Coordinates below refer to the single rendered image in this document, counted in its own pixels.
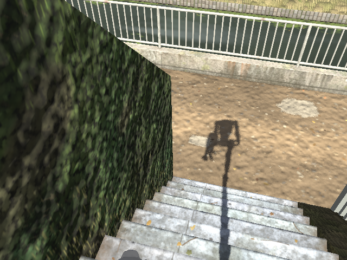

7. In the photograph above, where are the stairs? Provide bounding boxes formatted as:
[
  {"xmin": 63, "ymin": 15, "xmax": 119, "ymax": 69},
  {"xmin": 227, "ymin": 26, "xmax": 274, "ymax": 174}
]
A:
[{"xmin": 79, "ymin": 176, "xmax": 339, "ymax": 260}]

